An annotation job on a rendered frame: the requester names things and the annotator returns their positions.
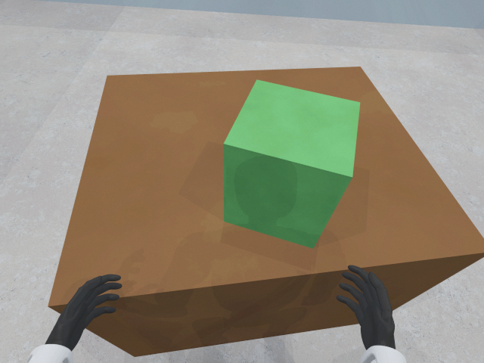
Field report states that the carton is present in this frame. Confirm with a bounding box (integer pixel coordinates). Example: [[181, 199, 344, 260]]
[[224, 80, 360, 249]]

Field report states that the pedestal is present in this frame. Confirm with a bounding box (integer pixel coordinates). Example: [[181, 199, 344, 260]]
[[48, 67, 484, 357]]

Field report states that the left robot forearm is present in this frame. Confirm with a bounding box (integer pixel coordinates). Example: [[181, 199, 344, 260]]
[[27, 344, 73, 363]]

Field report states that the robot left hand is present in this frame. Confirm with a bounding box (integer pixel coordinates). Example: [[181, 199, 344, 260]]
[[45, 275, 122, 351]]

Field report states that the right robot forearm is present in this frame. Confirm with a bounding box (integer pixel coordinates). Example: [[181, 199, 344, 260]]
[[360, 346, 407, 363]]

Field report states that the robot right hand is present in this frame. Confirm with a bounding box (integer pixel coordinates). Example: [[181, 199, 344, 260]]
[[337, 265, 396, 350]]

